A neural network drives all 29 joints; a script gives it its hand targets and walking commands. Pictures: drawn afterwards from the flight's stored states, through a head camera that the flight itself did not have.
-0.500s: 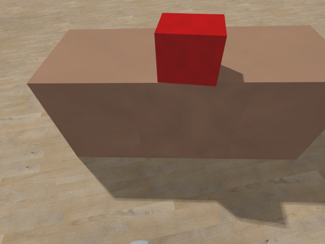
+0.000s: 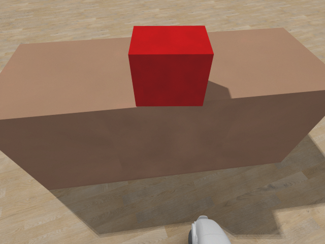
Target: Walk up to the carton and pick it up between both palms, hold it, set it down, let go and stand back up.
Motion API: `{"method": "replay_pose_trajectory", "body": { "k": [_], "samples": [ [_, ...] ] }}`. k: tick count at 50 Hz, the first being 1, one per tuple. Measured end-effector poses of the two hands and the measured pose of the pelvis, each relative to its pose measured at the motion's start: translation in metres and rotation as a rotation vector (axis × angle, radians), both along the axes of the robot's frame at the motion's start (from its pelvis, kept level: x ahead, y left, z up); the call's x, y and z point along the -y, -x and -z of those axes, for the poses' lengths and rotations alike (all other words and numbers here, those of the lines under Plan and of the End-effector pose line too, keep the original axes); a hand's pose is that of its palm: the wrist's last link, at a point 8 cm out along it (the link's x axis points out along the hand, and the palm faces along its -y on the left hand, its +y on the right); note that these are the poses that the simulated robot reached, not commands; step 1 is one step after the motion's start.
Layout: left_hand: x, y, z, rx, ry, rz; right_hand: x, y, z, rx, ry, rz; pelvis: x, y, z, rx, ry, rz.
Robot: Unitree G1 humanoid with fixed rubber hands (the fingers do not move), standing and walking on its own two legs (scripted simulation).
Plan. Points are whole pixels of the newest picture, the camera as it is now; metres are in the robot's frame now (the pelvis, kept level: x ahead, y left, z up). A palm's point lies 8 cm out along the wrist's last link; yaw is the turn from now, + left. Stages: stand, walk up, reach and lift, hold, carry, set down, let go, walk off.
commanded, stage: walk up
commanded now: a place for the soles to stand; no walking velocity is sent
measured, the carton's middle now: (169, 67) +0.71 -0.02 +0.02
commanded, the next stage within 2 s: none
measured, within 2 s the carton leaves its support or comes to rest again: neither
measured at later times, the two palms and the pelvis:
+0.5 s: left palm (87, 240) +0.16 +0.23 -0.14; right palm (251, 180) +0.31 -0.26 -0.12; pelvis +0.22 -0.02 -0.01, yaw +3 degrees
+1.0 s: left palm (113, 165) +0.37 +0.19 -0.13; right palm (252, 166) +0.37 -0.29 -0.15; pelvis +0.31 -0.05 -0.01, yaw +4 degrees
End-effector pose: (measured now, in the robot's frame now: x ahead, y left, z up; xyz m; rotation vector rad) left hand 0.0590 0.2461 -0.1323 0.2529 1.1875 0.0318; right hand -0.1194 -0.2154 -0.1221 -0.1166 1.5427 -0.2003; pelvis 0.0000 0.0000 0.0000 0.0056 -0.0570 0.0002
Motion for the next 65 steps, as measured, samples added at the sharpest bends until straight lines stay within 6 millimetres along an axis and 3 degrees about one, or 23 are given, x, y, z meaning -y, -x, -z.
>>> {"method": "replay_pose_trajectory", "body": {
  "k": [6,9,14,19,23,27,30,34,40,45,50,55,60,65],
  "samples": [
    [0.038,-0.104,0.011,0.109,-0.008,0.046,0.023,-0.039,0.023,-0.093,-0.038,0.0,0.026,-0.067,0.025,-0.008,-0.003,0.008],
    [0.047,-0.126,0.015,0.134,-0.013,-0.015,0.041,-0.086,0.034,-0.075,-0.034,-0.031,0.034,-0.089,0.031,0.002,0.008,0.012],
    [0.046,-0.122,0.004,0.063,-0.023,-0.097,0.066,-0.211,0.026,0.143,0.009,-0.133,0.038,-0.126,0.015,0.014,0.016,-0.009],
    [0.035,-0.105,-0.003,-0.026,-0.036,-0.161,0.068,-0.326,0.006,0.337,0.03,-0.222,0.034,-0.165,0.003,0.008,0.014,-0.03],
    [0.023,-0.097,0.004,-0.121,-0.029,-0.205,0.054,-0.397,-0.003,0.432,0.033,-0.268,0.026,-0.199,0.005,0.006,0.015,-0.047],
    [0.009,-0.106,0.024,-0.208,-0.015,-0.21,0.037,-0.448,0.004,0.492,0.059,-0.279,0.011,-0.236,0.021,-0.004,0.023,-0.058],
    [0.006,-0.129,0.031,-0.238,-0.01,-0.183,0.025,-0.461,0.007,0.481,0.057,-0.251,0.008,-0.252,0.023,-0.005,0.01,-0.063],
    [0.01,-0.179,0.022,-0.181,-0.007,-0.15,0.026,-0.453,0.002,0.392,0.055,-0.221,0.012,-0.27,0.012,-0.009,0.011,-0.066],
    [0.028,-0.251,0.01,-0.059,-0.011,-0.127,0.043,-0.448,0.008,0.293,0.034,-0.202,0.025,-0.293,0.007,-0.02,0.011,-0.074],
    [0.048,-0.288,0.01,0.016,-0.019,-0.133,0.068,-0.469,0.026,0.279,0.018,-0.201,0.042,-0.305,0.016,-0.013,0.001,-0.07],
    [0.058,-0.316,-0.001,0.047,-0.015,-0.116,0.078,-0.487,0.025,0.302,0.019,-0.201,0.049,-0.313,0.01,-0.017,-0.003,-0.064],
    [0.058,-0.335,-0.01,0.086,-0.019,-0.098,0.084,-0.49,0.021,0.295,0.022,-0.208,0.052,-0.316,0.005,-0.022,-0.004,-0.056],
    [0.05,-0.337,-0.011,0.079,-0.03,-0.096,0.087,-0.483,0.017,0.269,0.037,-0.198,0.051,-0.316,0.003,-0.023,0.0,-0.049],
    [0.042,-0.322,-0.007,0.035,-0.035,-0.105,0.085,-0.47,0.015,0.237,0.042,-0.191,0.048,-0.315,0.001,-0.022,0.0,-0.046]
  ]
}}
